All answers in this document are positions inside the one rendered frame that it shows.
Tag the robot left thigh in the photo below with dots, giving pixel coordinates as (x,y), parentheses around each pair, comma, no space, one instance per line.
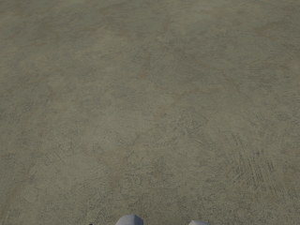
(131,219)

